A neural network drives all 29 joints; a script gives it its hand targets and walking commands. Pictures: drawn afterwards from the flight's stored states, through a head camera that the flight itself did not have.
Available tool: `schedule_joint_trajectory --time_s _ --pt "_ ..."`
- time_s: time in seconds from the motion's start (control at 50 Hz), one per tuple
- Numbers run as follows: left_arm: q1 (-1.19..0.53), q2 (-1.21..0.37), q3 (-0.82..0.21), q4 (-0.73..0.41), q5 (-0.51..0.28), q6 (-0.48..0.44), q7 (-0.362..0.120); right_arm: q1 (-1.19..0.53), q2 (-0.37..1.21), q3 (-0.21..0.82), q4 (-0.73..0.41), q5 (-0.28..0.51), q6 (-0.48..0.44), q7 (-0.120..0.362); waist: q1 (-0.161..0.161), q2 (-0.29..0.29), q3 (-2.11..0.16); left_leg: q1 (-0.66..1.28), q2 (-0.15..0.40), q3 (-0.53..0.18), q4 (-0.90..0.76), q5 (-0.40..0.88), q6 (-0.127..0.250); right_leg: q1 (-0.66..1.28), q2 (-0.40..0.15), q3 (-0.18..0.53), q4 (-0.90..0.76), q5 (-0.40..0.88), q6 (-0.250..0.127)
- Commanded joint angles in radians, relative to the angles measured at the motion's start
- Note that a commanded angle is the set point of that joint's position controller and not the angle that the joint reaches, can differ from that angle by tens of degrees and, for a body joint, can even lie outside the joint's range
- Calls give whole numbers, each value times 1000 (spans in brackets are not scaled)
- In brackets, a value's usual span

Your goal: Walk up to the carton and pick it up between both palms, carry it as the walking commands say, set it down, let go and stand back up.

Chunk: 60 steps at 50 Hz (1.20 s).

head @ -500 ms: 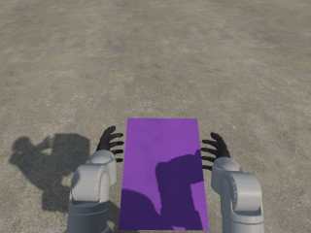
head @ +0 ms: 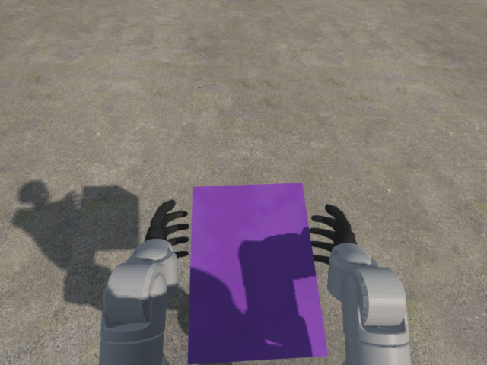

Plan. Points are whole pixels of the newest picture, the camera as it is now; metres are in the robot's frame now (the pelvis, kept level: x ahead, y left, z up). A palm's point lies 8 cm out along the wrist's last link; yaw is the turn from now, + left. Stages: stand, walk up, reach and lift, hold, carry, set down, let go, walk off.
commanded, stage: carry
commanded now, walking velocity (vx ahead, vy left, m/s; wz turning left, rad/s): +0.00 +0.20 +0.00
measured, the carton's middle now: (250, 269) +0.30 +0.01 -0.01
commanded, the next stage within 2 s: none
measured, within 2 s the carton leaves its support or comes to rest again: neither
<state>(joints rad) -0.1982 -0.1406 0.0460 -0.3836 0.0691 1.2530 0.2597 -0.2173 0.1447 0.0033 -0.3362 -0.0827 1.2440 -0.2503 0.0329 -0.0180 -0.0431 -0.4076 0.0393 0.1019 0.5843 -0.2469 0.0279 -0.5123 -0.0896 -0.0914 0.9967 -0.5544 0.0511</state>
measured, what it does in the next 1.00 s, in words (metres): steps to the left: right foot, then left foot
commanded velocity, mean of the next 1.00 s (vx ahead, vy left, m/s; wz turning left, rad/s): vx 0.00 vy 0.20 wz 0.00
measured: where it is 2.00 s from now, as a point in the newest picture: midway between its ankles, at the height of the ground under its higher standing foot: outside the picture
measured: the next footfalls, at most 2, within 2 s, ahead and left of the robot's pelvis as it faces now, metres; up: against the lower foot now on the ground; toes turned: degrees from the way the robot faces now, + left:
right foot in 0.12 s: +0.03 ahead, -0.07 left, +0.00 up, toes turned -9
left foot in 0.40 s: +0.03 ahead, +0.25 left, +0.00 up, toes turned +6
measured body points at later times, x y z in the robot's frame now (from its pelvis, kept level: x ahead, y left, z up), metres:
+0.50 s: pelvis -0.05 +0.13 +0.00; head -0.03 +0.14 +0.45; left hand +0.24 +0.28 +0.08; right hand +0.24 +0.01 +0.09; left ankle -0.01 +0.25 -0.73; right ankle -0.04 -0.03 -0.69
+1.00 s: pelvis -0.10 +0.26 +0.00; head -0.08 +0.25 +0.45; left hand +0.20 +0.39 +0.10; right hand +0.19 +0.12 +0.10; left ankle -0.07 +0.40 -0.73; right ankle -0.08 +0.08 -0.73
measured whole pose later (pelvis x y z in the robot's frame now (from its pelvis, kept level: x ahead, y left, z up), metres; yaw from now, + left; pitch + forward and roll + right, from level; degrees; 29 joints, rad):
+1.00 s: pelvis -0.10 +0.26 +0.00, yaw +1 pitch +3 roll +2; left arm -0.22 -0.15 0.03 -0.39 0.10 1.22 0.25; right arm -0.22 0.14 0.00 -0.42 -0.06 1.25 -0.28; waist -0.04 -0.02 -0.03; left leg -0.37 0.05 0.07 0.55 -0.29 -0.03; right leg -0.38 -0.19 -0.08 0.58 -0.25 0.09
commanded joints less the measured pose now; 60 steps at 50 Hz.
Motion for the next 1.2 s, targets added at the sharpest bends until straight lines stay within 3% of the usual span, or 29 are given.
schedule_joint_trajectory --time_s 0.0,0.04,0.08,0.1,0.12,0.14,0.18,0.24,0.36,0.38,0.4,0.42,0.44,0.52,0.64,0.66,0.68,0.7,0.72,0.76,0.82,0.92,0.96,0.98,1.0,1.02,1.04,1.1,1.18 --pt "-432 -1096 -631 -139 -407 -45 -273 -345 1058 476 -180 321 -67 224 -42 201 -372 285 192 -141 -116 426 141 19 33 -20 -74 38 -20" --pt "-396 -1077 -612 -123 -391 -43 -271 -340 1046 489 -180 320 -63 218 -34 177 -378 251 197 -155 -96 390 146 111 42 -34 -260 118 -37" --pt "-361 -1055 -580 -91 -368 -35 -269 -315 1024 492 -154 315 -51 211 -20 113 -381 124 166 -115 -29 309 86 314 -23 -6 -553 336 -46" --pt "-329 -1036 -552 -60 -351 -31 -269 -313 1020 495 -139 315 -44 207 -14 -45 -358 -60 98 -81 75 127 26 445 -196 214 -651 382 -81" --pt "-316 -1029 -533 -31 -338 -37 -269 -327 1004 511 -166 316 -34 211 -21 -346 -324 -267 -30 -5 243 -253 -38 476 -478 529 -693 676 -223" --pt "-309 -1040 -534 -36 -341 -38 -268 -363 1022 528 -179 328 -36 215 -30 -252 -296 -285 16 -118 383 -292 -44 449 -470 499 -664 778 -266" --pt "-311 -1054 -517 -61 -326 -47 -266 -409 1062 566 -192 369 -39 223 -27 -106 -276 -236 35 -143 413 -169 -49 398 -370 314 -647 667 -216" --pt "-329 -1061 -509 -105 -316 -67 -259 -435 1093 592 -217 406 -50 233 -25 -161 -270 -144 9 -68 291 -101 -67 372 -251 124 -614 654 -152" --pt "-279 -1001 -519 -91 -302 -51 -241 -339 1036 559 -164 385 -34 226 -33 -186 -345 83 -46 49 -136 -22 -53 376 -201 67 -467 718 -96" --pt "-275 -995 -524 -87 -299 -47 -239 -336 1027 548 -157 379 -31 226 -30 -124 -359 187 -15 18 -201 37 -47 308 -169 43 -410 612 -60" --pt "-282 -988 -528 -81 -296 -42 -236 -339 1012 535 -148 372 -28 228 -29 -1 -354 293 105 -116 -223 190 -20 164 -123 14 -305 384 -20" --pt "-321 -988 -560 -104 -312 -34 -239 -311 992 500 -117 352 -32 231 -44 303 -319 306 298 -369 -223 396 76 -36 -10 -78 -161 36 35" --pt "-353 -1012 -571 -103 -317 -33 -240 -316 1015 496 -122 358 -32 236 -51 331 -326 315 304 -347 -195 496 147 -64 15 -35 21 -120 14" --pt "-440 -1088 -636 -139 -396 -39 -264 -335 1043 460 -156 326 -55 235 -40 224 -335 278 191 -153 -152 370 130 -68 17 5 85 14 -13" --pt "-371 -1051 -594 -104 -373 -33 -263 -326 1026 490 -166 316 -51 216 -31 155 -371 250 195 -186 -134 310 145 165 51 -35 -385 156 -40" --pt "-355 -1044 -578 -88 -363 -30 -264 -318 1017 491 -153 314 -46 212 -23 125 -383 188 181 -157 -105 280 109 283 12 -24 -537 278 -40" --pt "-337 -1034 -555 -62 -349 -27 -265 -317 1013 493 -134 313 -40 210 -17 39 -366 31 140 -132 -37 196 51 431 -106 108 -622 333 -62" --pt "-318 -1019 -533 -33 -333 -28 -266 -310 1008 499 -143 309 -31 209 -17 -252 -337 -213 15 -23 133 -125 -26 518 -426 478 -680 566 -170" --pt "-322 -1037 -530 -24 -336 -35 -265 -365 1008 519 -175 323 -30 215 -26 -289 -285 -280 -4 -77 316 -293 -46 458 -496 535 -677 760 -269" --pt "-321 -1050 -511 -58 -327 -45 -265 -420 1062 568 -192 367 -36 222 -29 -110 -246 -251 19 -148 400 -187 -50 411 -396 355 -651 721 -224" --pt "-334 -1055 -499 -103 -317 -65 -260 -438 1094 596 -217 401 -46 229 -29 -164 -246 -176 5 -72 322 -84 -73 413 -250 129 -607 727 -151" --pt "-281 -1002 -500 -100 -298 -58 -244 -374 1047 585 -193 395 -37 223 -18 -237 -307 -45 -35 10 82 -120 -64 428 -240 96 -537 842 -137" --pt "-274 -998 -512 -94 -298 -51 -240 -339 1036 567 -173 386 -30 224 -33 -202 -343 96 -50 57 -151 -8 -54 405 -201 62 -449 774 -89" --pt "-272 -993 -518 -92 -296 -46 -238 -338 1028 556 -168 381 -27 225 -29 -133 -364 211 -13 18 -210 55 -47 324 -169 40 -389 635 -51" --pt "-281 -987 -525 -86 -293 -41 -235 -343 1011 541 -158 374 -25 228 -29 6 -355 321 121 -130 -234 228 -18 163 -119 11 -284 378 -12" --pt "-325 -988 -562 -113 -311 -34 -238 -318 990 507 -129 354 -31 231 -46 326 -324 340 324 -393 -235 461 91 -51 -3 -79 -135 -13 40" --pt "-353 -1015 -575 -108 -318 -34 -240 -319 1015 499 -131 359 -32 236 -48 334 -337 347 310 -347 -191 558 153 -58 16 -20 41 -145 14" --pt "-446 -1085 -637 -148 -392 -40 -262 -337 1045 463 -155 333 -53 238 -42 239 -341 295 210 -170 -155 397 131 -72 7 19 119 -12 -12" --pt "-431 -1086 -638 -146 -402 -47 -268 -336 1043 474 -182 316 -70 228 -43 185 -360 292 201 -188 -174 287 154 15 34 -6 -71 36 -18"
